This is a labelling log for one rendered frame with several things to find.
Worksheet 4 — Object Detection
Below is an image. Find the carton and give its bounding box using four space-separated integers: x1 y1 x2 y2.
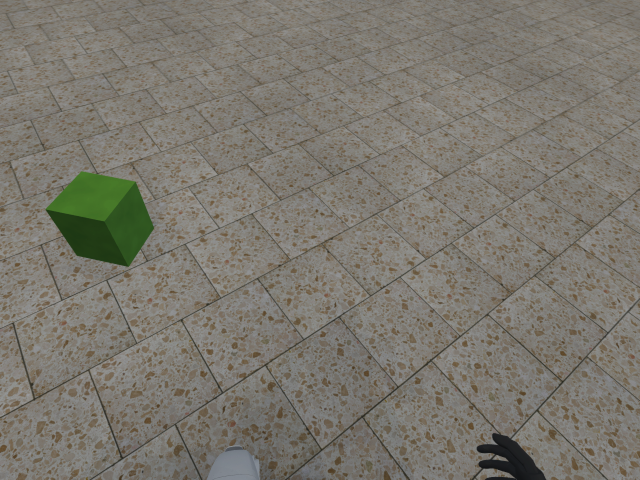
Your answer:
45 171 154 267

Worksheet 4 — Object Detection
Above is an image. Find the robot left thigh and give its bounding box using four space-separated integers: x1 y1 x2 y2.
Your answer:
207 450 260 480

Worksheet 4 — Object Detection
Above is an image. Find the right robot hand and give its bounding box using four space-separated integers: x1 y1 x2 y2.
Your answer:
477 433 546 480

